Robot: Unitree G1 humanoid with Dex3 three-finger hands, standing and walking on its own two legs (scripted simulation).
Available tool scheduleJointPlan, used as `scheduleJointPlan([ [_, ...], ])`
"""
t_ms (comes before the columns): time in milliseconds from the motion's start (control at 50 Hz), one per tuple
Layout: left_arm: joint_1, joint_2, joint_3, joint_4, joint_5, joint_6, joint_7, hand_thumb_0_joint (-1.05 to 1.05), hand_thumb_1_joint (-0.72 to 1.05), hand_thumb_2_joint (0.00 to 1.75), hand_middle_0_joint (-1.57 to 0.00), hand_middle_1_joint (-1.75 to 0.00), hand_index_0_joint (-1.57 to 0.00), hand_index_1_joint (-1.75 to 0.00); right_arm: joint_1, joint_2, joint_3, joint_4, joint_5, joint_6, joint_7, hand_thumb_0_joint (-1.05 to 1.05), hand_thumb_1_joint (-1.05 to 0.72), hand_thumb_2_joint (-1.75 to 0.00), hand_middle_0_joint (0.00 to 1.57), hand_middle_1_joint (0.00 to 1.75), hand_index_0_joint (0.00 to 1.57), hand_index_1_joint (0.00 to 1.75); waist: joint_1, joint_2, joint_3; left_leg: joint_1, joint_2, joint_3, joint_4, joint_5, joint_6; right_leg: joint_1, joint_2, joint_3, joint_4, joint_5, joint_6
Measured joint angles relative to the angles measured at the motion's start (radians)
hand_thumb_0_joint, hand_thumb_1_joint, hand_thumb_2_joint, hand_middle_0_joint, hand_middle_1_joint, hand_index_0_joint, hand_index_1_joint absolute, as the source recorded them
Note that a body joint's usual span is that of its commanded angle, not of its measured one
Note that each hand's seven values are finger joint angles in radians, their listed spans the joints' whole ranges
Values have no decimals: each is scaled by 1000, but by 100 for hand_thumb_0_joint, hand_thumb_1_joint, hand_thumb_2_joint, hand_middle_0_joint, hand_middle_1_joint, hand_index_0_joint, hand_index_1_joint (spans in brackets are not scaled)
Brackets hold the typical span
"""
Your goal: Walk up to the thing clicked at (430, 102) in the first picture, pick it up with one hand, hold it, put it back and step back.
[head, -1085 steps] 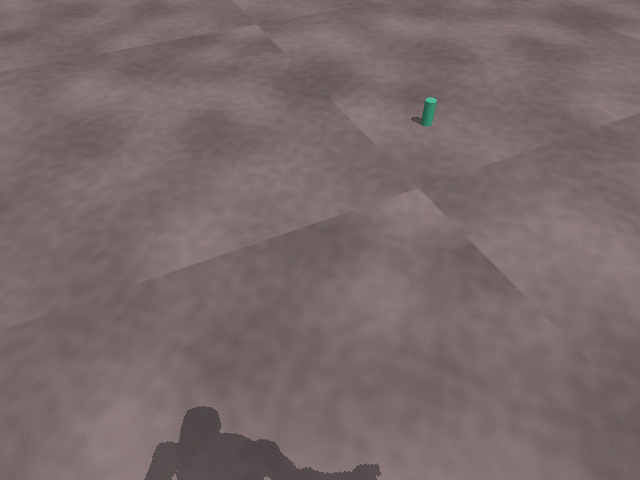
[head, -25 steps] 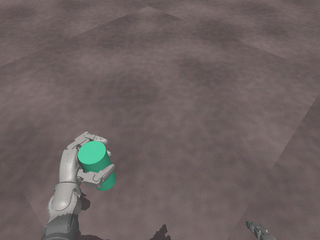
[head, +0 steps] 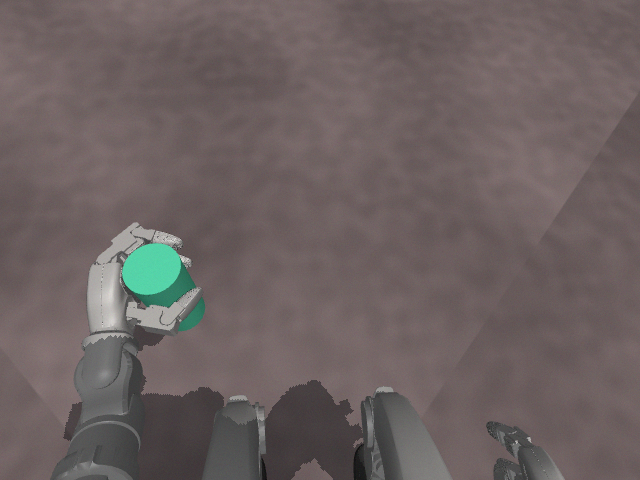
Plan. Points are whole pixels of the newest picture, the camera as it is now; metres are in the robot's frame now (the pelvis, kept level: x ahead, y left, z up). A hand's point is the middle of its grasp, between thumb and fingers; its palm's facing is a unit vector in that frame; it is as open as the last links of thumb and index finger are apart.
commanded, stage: crouch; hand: left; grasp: from the side
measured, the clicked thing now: (169, 291) +0.38 +0.19 -0.05
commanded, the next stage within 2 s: lower in 1.22 s
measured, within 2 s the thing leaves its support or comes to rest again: neither
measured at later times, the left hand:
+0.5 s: hand (197, 319) +0.40 +0.20 -0.25, palm faces +0.12 -0.99 -0.04, open 8.9 cm
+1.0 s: hand (205, 323) +0.42 +0.21 -0.35, palm faces +0.10 -0.99 -0.05, open 8.9 cm
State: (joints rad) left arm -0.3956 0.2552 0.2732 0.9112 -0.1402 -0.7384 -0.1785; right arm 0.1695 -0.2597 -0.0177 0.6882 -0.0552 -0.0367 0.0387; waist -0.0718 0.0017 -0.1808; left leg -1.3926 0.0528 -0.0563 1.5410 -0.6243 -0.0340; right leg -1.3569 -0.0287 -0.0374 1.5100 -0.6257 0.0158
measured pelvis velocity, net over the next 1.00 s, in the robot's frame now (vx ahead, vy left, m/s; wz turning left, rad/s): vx -0.06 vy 0.01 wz -0.11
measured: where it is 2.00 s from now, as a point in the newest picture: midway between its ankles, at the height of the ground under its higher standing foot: outside the picture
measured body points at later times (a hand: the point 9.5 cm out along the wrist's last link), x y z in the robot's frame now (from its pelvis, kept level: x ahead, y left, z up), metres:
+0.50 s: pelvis -0.05 +0.00 -0.20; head +0.15 +0.03 +0.20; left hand +0.39 +0.25 -0.24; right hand +0.04 -0.27 -0.33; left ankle +0.04 +0.13 -0.56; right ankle +0.04 -0.13 -0.56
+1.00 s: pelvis -0.06 +0.01 -0.28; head +0.17 +0.06 +0.11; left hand +0.41 +0.26 -0.34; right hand +0.02 -0.28 -0.38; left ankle +0.04 +0.13 -0.56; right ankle +0.04 -0.13 -0.56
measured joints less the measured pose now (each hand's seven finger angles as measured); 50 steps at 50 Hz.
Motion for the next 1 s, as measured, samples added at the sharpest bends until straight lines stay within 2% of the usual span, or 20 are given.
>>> scheduleJointPlan([
  [160, -99, 28, 68, 61, 7, -23, 11, 0, -29, 115, -79, -106, -80, -107, -52, 13, 13, 12, -23, 8, 18, 1, -90, -91, 20, 30, 20, 30, -3, 2, -10, -284, -2, -15, 245, -46, -2, -285, 3, 4, 247, -46, -4],
  [240, -154, 52, 86, 116, 30, -34, 4, 0, -29, 115, -79, -106, -80, -107, -71, 17, 21, 24, -36, 7, 29, 0, -91, -91, 20, 30, 20, 30, -10, -3, -3, -397, -5, -24, 350, -54, -5, -398, 3, 5, 352, -56, -5],
  [480, -275, 131, 177, 239, 83, -56, 21, 0, -29, 115, -79, -105, -80, -107, -76, 6, 49, 46, -63, 19, 52, 0, -91, -91, 20, 30, 20, 30, -66, -19, 57, -670, -20, -55, 633, -53, -13, -665, 7, 4, 630, -55, -2],
  [580, -305, 170, 201, 257, 96, -50, 25, 0, -29, 115, -79, -105, -80, -107, -70, -3, 64, 57, -71, 27, 55, 0, -92, -91, 20, 30, 20, 30, -86, -23, 91, -742, -25, -69, 721, -48, -13, -732, 11, 2, 709, -46, 3],
  [700, -328, 208, 220, 276, 96, -42, 21, 0, -29, 116, -79, -105, -80, -106, -67, -13, 92, 57, -80, 38, 60, 0, -92, -91, 20, 30, 20, 30, -103, -28, 125, -802, -30, -88, 796, -45, -13, -784, 16, -7, 772, -38, 9],
  [1000, -311, 267, 243, 258, 103, -45, 12, 0, -30, 116, -80, -105, -81, -106, -114, -44, 152, 24, -115, 57, 78, 0, -91, -91, 20, 30, 20, 30, -122, -56, 201, -870, -38, -137, 918, -56, -17, -834, 30, -37, 860, -35, 21],
])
